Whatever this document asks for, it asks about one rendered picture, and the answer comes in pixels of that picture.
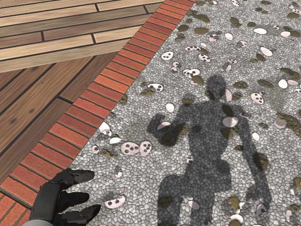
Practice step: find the robot left hand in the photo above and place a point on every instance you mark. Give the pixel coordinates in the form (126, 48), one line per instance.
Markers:
(51, 200)

